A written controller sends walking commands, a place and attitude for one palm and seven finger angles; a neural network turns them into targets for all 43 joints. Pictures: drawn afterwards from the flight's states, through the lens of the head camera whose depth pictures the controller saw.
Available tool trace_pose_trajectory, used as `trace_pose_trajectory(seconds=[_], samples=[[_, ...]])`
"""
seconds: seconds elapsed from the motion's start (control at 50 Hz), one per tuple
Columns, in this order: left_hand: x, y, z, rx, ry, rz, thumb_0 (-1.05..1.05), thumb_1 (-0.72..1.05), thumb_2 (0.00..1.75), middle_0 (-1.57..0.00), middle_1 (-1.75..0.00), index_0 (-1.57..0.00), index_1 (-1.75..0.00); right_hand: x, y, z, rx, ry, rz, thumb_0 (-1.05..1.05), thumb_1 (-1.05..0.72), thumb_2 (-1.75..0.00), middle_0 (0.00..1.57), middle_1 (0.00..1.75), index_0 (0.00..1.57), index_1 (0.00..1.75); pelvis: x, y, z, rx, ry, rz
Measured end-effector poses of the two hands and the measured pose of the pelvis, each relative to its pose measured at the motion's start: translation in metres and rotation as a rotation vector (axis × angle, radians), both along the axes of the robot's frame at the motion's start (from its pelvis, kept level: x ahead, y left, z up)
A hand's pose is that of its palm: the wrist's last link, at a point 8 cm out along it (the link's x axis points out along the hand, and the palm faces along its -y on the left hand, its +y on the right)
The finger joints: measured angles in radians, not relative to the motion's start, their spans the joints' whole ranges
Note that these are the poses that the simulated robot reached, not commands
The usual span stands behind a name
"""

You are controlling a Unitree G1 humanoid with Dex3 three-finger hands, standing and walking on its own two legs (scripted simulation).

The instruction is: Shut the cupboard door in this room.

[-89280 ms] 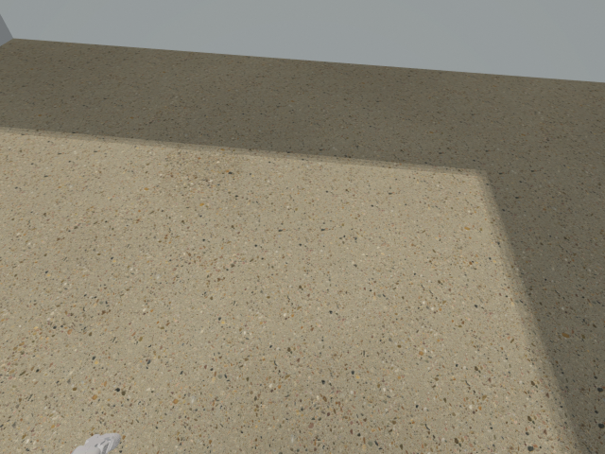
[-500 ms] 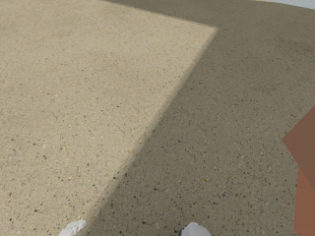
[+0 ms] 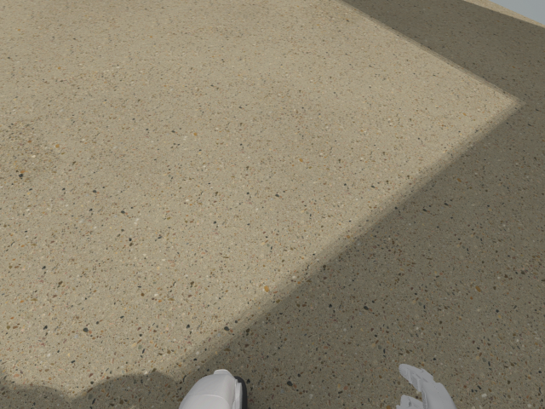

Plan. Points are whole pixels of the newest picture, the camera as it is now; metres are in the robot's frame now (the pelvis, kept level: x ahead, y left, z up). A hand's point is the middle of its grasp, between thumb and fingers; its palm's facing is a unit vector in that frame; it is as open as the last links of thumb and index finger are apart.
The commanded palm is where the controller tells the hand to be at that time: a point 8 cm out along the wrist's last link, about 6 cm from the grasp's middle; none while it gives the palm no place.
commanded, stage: walk to a spot facing it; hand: left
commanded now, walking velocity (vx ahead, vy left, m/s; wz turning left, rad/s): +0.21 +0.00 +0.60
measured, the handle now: out of the picture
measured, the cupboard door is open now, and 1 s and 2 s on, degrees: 37 37 37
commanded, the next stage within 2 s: turn to face it in 0.02 s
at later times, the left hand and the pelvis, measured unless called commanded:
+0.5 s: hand (174, 337) +0.23 +0.19 -0.16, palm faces -0.03 -0.98 -0.17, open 7.4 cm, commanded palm none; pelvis +0.16 +0.01 +0.01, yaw -3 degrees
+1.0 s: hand (168, 269) +0.36 +0.23 -0.16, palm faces -0.25 -0.94 -0.23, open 7.4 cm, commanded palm none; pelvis +0.22 +0.05 +0.01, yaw -20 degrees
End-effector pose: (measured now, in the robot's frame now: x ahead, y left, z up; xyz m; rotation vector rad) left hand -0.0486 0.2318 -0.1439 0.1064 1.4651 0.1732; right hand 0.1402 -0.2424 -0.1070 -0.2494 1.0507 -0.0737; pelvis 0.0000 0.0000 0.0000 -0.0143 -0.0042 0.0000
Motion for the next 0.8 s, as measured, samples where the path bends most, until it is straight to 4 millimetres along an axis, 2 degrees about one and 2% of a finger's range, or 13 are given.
trace_pose_trajectory(seconds=[0.04,0.1,0.22,0.26,0.32,0.46,0.58,0.66,0.8], samples=[[0.009,0.012,-0.011,-0.007,0.031,0.02,0.01,0.91,0.89,-0.2,-0.3,-0.21,-0.3,0.033,0.009,-0.004,-0.022,-0.062,0.028,0.0,-0.91,-0.9,0.2,0.3,0.2,0.3,0.019,0.012,-0.012,-0.013,0.001,0.018],[0.049,0.032,-0.013,0.017,-0.011,0.039,0.01,0.91,0.89,-0.2,-0.3,-0.21,-0.3,0.052,0.019,-0.001,-0.046,-0.058,0.051,0.0,-0.91,-0.9,0.2,0.3,0.2,0.3,0.037,0.019,-0.01,-0.011,-0.002,0.044],[0.157,0.053,0.013,0.056,-0.238,0.033,0.01,0.91,0.89,-0.2,-0.3,-0.2,-0.3,0.051,0.034,0.005,-0.052,0.069,0.042,0.0,-0.91,-0.9,0.2,0.3,0.2,0.3,0.074,0.028,0.011,-0.015,0.012,0.083],[0.185,0.053,0.021,0.059,-0.275,0.023,0.01,0.91,0.89,-0.2,-0.3,-0.2,-0.3,0.048,0.04,0.005,-0.037,0.103,0.018,0.0,-0.91,-0.9,0.2,0.3,0.2,0.3,0.088,0.029,0.017,-0.015,0.011,0.081],[0.215,0.047,0.026,0.05,-0.287,0.005,0.0,0.91,0.89,-0.2,-0.3,-0.2,-0.3,0.042,0.04,0.005,-0.03,0.143,-0.039,0.0,-0.93,-0.9,0.2,0.3,0.21,0.3,0.109,0.029,0.021,-0.013,0.004,0.065],[0.263,0.016,0.019,0.003,-0.216,-0.083,0.0,0.91,0.89,-0.2,-0.3,-0.2,-0.3,0.027,0.033,-0.011,0.01,0.238,-0.17,0.0,-0.93,-0.9,0.2,0.3,0.21,0.3,0.15,0.019,0.017,-0.002,-0.011,-0.026],[0.299,-0.008,0.009,0.005,-0.206,-0.163,0.0,0.9,0.89,-0.2,-0.3,-0.2,-0.3,0.02,0.015,-0.035,0.037,0.309,-0.283,0.0,-0.92,-0.9,0.2,0.3,0.21,0.3,0.176,0.004,0.002,-0.007,0.0,-0.102],[0.308,-0.009,0.015,0.021,-0.191,-0.176,0.0,0.91,0.89,-0.2,-0.3,-0.21,-0.3,0.036,0.006,-0.027,0.022,0.295,-0.306,0.0,-0.91,-0.9,0.2,0.3,0.2,0.3,0.183,0.003,0.008,-0.004,0.007,-0.138],[0.333,0.011,0.018,0.026,-0.164,-0.236,0.01,0.9,0.89,-0.2,-0.3,-0.21,-0.3,0.087,0.004,-0.007,0.001,0.149,-0.335,0.0,-0.91,-0.9,0.2,0.3,0.2,0.3,0.199,0.015,0.014,0.011,0.019,-0.21]])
